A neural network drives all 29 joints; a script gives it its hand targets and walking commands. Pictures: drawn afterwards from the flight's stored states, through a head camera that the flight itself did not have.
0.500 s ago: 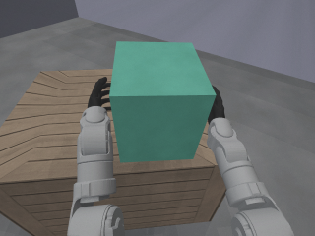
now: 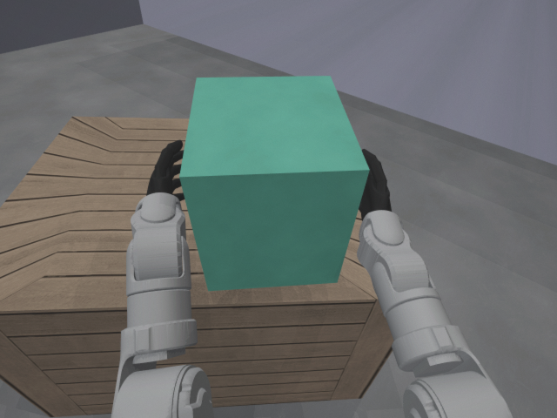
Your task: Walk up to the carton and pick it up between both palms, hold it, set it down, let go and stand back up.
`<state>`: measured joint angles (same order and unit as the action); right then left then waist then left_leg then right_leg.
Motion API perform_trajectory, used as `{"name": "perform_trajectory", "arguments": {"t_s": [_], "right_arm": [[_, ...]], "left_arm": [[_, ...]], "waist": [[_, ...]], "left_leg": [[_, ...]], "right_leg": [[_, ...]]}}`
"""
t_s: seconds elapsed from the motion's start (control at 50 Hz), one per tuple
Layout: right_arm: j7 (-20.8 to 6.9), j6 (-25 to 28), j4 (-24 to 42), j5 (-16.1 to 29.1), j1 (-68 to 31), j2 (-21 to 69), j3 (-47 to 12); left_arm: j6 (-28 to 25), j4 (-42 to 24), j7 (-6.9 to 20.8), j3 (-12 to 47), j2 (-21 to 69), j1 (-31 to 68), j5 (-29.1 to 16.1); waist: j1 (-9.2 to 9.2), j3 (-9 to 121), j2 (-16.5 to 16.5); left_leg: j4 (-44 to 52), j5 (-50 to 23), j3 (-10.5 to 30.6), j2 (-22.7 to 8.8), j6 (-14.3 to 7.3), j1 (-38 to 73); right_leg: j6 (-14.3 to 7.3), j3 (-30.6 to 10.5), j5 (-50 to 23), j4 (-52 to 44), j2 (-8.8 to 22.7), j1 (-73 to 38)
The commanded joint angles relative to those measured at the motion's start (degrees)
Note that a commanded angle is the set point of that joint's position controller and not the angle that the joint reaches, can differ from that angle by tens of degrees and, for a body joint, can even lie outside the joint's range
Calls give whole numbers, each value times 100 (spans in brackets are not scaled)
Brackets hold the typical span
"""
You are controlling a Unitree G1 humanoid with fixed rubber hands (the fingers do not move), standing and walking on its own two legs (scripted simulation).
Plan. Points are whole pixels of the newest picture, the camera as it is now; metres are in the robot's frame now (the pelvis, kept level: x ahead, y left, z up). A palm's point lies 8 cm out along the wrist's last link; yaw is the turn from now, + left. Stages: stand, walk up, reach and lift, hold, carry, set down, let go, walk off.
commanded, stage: hold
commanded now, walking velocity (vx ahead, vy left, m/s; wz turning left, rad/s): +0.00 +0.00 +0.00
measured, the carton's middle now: (269, 183) +0.41 +0.02 +0.16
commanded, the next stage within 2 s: none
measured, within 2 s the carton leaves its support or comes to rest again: neither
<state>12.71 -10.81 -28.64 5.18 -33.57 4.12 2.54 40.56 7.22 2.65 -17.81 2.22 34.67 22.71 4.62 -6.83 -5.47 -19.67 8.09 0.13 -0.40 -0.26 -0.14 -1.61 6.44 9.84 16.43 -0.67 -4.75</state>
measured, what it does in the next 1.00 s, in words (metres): stands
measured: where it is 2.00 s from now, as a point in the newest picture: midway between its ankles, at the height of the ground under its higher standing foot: outside the picture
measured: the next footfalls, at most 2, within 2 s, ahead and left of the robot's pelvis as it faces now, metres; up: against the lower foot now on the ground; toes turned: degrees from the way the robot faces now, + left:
none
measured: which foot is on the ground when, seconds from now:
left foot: down 0.00-1.00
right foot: down 0.00-1.00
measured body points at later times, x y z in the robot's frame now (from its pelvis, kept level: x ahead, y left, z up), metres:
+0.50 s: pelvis +0.00 +0.00 +0.00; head -0.04 +0.03 +0.45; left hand +0.38 +0.15 +0.18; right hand +0.36 -0.14 +0.16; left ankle +0.05 +0.11 -0.75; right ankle +0.01 -0.10 -0.75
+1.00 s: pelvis +0.00 +0.00 +0.00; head -0.04 +0.03 +0.45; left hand +0.37 +0.14 +0.18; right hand +0.35 -0.15 +0.16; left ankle +0.05 +0.11 -0.75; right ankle +0.01 -0.10 -0.75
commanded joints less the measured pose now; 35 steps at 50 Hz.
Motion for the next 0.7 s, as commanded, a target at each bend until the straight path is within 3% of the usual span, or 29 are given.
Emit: {"name": "perform_trajectory", "arguments": {"t_s": [0.0, 0.08, 0.12, 0.2, 0.26, 0.28, 0.3, 0.42, 0.5, 0.6, 0.62, 0.64, 0.68], "right_arm": [[-717, 449, 1807, 327, -4503, 2173, -1800], [-818, 440, 1748, 293, -4642, 2049, -1741], [-779, 407, 1771, 388, -4425, 2196, -1982], [-761, 379, 1854, 451, -4582, 2269, -2267], [-704, 463, 2374, 655, -4588, 2374, -2634], [-683, 450, 2351, 636, -4612, 2367, -2631], [-666, 440, 2349, 668, -4612, 2341, -2630], [-763, 375, 1798, 288, -4680, 2206, -1941], [-854, 435, 1616, 82, -4871, 2237, -1642], [-790, 441, 1425, 10, -4786, 2257, -1504], [-791, 488, 1568, 55, -4786, 2272, -1542], [-752, 506, 1631, 69, -4743, 2253, -1618], [-697, 465, 1579, 162, -4548, 2275, -1791]], "left_arm": [[-311, -1111, 766, 3262, 3135, 3575, -1043], [-225, -789, 669, 3034, 2984, 3478, -958], [-225, -951, 679, 2892, 2865, 3272, -863], [-268, -1008, 684, 2740, 2758, 3337, -757], [-302, -1234, 673, 2774, 2749, 3123, -823], [-289, -1192, 681, 2805, 2768, 3145, -810], [-277, -1183, 697, 2718, 2706, 3090, -765], [-152, -671, 798, 2425, 2680, 3452, -652], [-217, -613, 816, 2469, 2756, 3837, -753], [-247, -366, 901, 2383, 2691, 3776, -722], [-255, -614, 899, 2528, 2804, 3751, -789], [-239, -449, 907, 2499, 2738, 3600, -783], [-255, -713, 911, 2580, 2671, 3598, -755]], "waist": [[475, 2649, 1288], [302, 2216, 1118], [187, 2395, 783], [15, 2605, 550], [-148, 3060, 477], [-85, 2987, 495], [-144, 2839, 441], [-80, 1881, 447], [20, 1976, 645], [186, 2322, 664], [197, 2470, 815], [236, 2518, 761], [282, 2744, 767]], "left_leg": [[-59, -1576, -51, -31, 295, 1447], [220, -1023, -91, -126, 190, 1062], [132, -1407, -183, -24, 70, 1121], [84, -1672, -247, 27, 25, 1233], [-1, -2176, -243, 94, -4, 1324], [1, -2172, -268, 88, -14, 1371], [15, -1993, -286, 112, -34, 1322], [426, -545, -392, 25, -132, 735], [511, -105, -420, 36, -161, 553], [416, -222, -388, 99, -123, 829], [354, -480, -347, 76, -58, 782], [283, -632, -373, 124, -82, 915], [132, -1096, -333, 143, -39, 1061]], "right_leg": [[204, 100, -724, -227, -161, 373], [157, 130, -249, -266, -133, 375], [272, 59, -828, -197, -147, 58], [346, 9, -1238, -169, -143, -157], [399, -38, -1978, -74, -156, -425], [407, -60, -1975, -94, -151, -415], [431, -72, -1879, -151, -143, -417], [315, -19, -349, -373, -102, 113], [303, 3, 88, -373, -58, 204], [344, 33, -330, -340, -8, 75], [315, 50, -555, -271, -26, -31], [356, 14, -775, -252, 6, -24], [390, 27, -1263, -188, 1, -257]]}}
